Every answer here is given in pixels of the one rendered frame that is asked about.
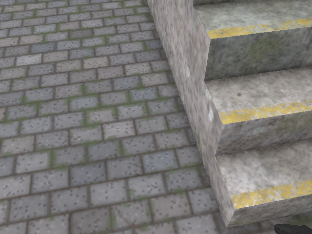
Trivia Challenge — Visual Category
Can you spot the right robot hand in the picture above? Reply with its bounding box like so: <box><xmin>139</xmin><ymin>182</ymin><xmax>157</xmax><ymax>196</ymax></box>
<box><xmin>274</xmin><ymin>223</ymin><xmax>312</xmax><ymax>234</ymax></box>

